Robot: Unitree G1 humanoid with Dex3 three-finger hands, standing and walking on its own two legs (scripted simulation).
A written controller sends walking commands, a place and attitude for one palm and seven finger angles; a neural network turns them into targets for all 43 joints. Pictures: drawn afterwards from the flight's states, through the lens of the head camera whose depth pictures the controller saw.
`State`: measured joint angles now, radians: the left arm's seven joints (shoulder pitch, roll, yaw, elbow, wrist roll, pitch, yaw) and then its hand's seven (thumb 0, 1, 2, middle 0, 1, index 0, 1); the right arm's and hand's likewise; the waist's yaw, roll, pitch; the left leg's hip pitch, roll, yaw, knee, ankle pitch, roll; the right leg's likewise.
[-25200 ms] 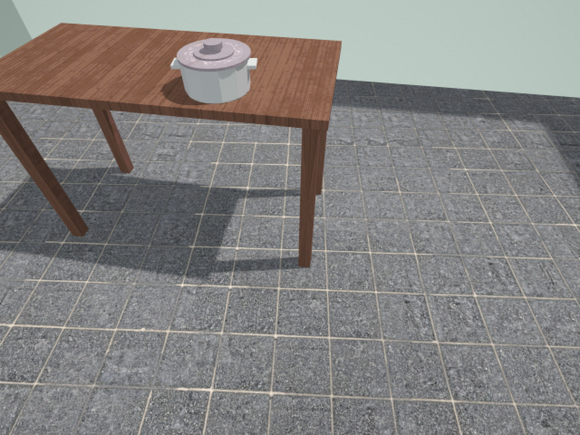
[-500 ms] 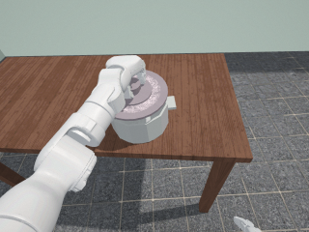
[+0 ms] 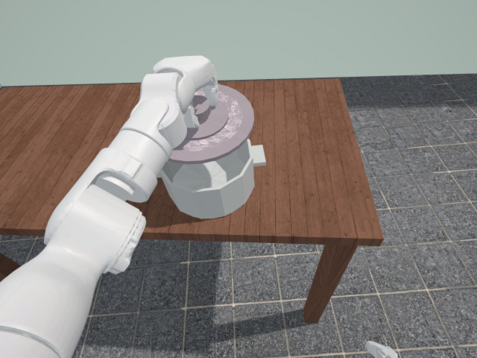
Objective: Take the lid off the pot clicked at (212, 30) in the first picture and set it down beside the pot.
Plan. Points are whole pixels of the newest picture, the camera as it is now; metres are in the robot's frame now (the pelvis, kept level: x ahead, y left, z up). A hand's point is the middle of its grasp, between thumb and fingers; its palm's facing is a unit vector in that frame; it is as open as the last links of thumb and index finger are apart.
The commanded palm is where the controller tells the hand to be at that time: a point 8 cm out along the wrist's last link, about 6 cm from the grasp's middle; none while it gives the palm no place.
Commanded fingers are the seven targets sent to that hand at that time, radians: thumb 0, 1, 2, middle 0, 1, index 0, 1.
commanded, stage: lift the lid straight up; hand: left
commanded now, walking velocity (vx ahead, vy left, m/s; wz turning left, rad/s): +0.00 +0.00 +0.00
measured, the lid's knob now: (195, 108) +0.50 +0.06 +0.17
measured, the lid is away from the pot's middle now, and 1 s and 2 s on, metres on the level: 0.01 0.02 0.13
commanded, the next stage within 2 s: move the lid sideways beside the pot in 0.90 s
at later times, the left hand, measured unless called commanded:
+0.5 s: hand (188, 84) +0.47 +0.06 +0.23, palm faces -0.19 +0.01 -0.98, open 8.2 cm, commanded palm +0.46 +0.06 +0.30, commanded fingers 0.00 0.56 1.03 -0.85 -1.02 -0.83 -1.01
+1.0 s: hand (185, 71) +0.48 +0.06 +0.25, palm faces -0.16 +0.00 -0.99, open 8.2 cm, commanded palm +0.46 +0.06 +0.31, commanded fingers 0.00 0.56 1.03 -0.85 -1.02 -0.83 -1.01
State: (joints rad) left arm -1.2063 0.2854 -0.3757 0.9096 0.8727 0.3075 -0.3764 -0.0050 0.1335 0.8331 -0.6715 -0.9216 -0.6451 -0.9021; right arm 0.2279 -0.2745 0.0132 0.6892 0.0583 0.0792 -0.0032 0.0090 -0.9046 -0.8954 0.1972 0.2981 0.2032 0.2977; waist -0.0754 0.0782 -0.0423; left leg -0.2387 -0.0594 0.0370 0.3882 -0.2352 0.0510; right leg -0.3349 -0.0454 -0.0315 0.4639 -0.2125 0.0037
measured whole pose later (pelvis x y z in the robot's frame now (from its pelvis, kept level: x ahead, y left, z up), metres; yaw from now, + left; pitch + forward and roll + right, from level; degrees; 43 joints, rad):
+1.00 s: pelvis +0.00 +0.01 +0.00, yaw +0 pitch +5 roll +1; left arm -1.35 0.29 -0.38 0.89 0.88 0.33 -0.43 0.00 0.13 0.83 -0.68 -0.92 -0.65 -0.90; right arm 0.19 -0.27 0.03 0.68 0.06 0.06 0.00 0.01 -0.90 -0.90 0.20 0.30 0.20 0.30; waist -0.06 0.08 -0.05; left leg -0.25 -0.07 0.03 0.37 -0.23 0.06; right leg -0.34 -0.05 -0.03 0.45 -0.20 0.01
